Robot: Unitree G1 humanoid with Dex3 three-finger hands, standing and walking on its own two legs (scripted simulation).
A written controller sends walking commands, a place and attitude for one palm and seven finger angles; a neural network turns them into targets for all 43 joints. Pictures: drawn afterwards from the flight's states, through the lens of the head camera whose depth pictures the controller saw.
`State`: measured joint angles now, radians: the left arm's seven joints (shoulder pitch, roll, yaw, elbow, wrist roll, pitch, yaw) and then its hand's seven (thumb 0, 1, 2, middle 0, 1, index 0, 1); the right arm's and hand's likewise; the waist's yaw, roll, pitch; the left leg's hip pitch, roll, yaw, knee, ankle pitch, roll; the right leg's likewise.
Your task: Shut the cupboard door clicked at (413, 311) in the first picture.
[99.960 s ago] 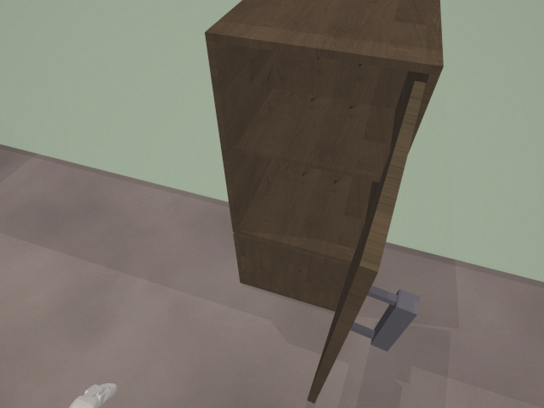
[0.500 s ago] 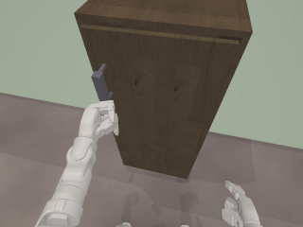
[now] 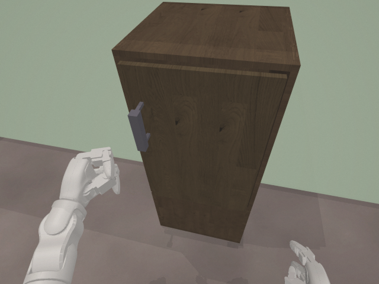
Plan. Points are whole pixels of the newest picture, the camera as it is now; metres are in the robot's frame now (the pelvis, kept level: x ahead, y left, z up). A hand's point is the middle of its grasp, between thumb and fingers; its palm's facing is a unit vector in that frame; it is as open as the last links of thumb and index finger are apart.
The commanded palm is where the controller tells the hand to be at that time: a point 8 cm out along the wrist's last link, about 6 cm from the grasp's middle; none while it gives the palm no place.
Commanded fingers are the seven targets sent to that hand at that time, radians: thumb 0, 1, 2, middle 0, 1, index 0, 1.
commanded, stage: draw the hand back to the body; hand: left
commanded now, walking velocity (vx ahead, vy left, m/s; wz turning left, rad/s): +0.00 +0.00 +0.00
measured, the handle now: (141, 126) +0.51 +0.17 +0.05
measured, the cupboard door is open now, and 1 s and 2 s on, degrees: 1 1 1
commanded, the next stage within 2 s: step back with the hand held close in 1.06 s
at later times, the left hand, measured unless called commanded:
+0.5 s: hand (46, 189) +0.23 +0.24 +0.17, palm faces +0.40 -0.85 -0.34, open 4.7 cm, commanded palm +0.18 +0.29 +0.18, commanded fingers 0.00 0.90 0.90 -0.42 -0.54 -0.42 -0.54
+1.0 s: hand (28, 196) +0.21 +0.26 +0.18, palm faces +0.46 -0.80 -0.38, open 7.4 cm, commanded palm +0.16 +0.30 +0.20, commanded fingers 0.00 0.90 0.90 -0.20 -0.30 -0.20 -0.30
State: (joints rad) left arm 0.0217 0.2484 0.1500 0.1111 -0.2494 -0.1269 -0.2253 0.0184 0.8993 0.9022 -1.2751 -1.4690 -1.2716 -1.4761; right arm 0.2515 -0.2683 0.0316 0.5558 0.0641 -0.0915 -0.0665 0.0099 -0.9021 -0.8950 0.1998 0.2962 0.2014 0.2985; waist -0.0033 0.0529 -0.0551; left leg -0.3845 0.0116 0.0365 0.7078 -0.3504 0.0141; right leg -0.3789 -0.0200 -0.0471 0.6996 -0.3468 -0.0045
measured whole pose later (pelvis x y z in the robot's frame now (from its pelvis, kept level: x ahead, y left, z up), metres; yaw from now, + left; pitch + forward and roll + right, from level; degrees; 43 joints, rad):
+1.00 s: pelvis +0.02 +0.00 +0.03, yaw +0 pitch -5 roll +0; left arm 0.44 0.32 0.32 -0.34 -0.07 -0.05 0.10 0.02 0.89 0.90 -0.22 -0.31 -0.22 -0.32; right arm 0.19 -0.23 0.02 0.64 0.01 -0.09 -0.08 0.01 -0.90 -0.89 0.20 0.30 0.20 0.30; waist 0.06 0.08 0.02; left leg -0.08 0.01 0.03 0.41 -0.24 0.01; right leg -0.08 -0.01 -0.05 0.41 -0.25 0.00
